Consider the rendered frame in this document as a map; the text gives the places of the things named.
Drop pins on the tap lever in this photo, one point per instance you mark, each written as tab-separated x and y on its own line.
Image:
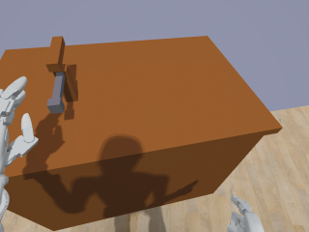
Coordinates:
55	104

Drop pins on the left robot hand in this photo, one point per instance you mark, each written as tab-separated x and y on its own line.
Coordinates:
10	100

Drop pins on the left robot forearm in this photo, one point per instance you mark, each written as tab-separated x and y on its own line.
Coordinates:
4	198

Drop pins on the right robot hand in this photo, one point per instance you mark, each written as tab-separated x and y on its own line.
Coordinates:
250	221

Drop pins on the counter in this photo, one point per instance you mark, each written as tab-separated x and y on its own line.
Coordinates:
145	124

